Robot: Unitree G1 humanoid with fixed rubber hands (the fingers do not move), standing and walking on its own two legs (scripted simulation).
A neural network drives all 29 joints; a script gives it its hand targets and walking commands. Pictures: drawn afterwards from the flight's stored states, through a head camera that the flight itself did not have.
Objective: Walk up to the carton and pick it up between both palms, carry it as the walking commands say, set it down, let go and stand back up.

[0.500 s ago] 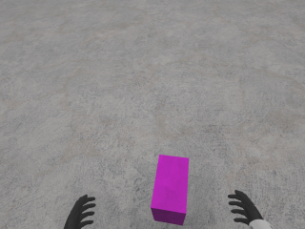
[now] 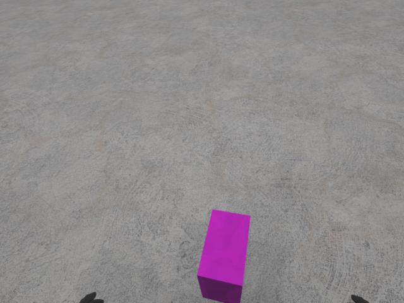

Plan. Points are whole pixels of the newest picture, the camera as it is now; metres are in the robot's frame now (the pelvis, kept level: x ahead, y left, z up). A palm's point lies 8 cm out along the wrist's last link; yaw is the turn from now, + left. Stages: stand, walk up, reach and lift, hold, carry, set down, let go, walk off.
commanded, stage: stand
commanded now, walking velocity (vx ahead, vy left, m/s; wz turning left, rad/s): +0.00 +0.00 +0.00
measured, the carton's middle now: (225, 257) +0.44 -0.03 -0.63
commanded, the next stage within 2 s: none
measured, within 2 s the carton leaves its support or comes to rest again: neither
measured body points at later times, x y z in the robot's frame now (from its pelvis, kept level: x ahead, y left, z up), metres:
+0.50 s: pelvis +0.00 +0.03 +0.00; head -0.01 +0.02 +0.45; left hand +0.10 +0.32 -0.11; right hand +0.08 -0.28 -0.12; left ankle -0.04 +0.13 -0.74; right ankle +0.00 -0.08 -0.74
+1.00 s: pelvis -0.01 +0.01 +0.01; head -0.02 +0.00 +0.46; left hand +0.07 +0.32 -0.11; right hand +0.06 -0.30 -0.13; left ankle -0.04 +0.13 -0.74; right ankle +0.00 -0.08 -0.74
